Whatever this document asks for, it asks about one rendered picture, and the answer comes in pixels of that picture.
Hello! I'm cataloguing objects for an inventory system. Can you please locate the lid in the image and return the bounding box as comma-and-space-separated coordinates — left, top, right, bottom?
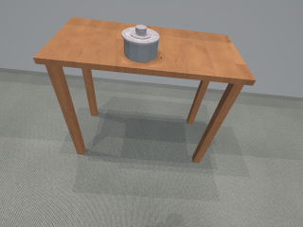
121, 26, 160, 45

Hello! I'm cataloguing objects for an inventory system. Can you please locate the table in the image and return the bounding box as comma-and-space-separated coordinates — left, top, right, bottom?
33, 17, 256, 164

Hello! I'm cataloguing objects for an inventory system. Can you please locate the pot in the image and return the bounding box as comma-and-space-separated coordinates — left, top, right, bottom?
123, 40, 159, 62

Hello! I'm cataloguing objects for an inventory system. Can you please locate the knob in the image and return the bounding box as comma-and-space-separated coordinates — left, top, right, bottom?
135, 25, 147, 34

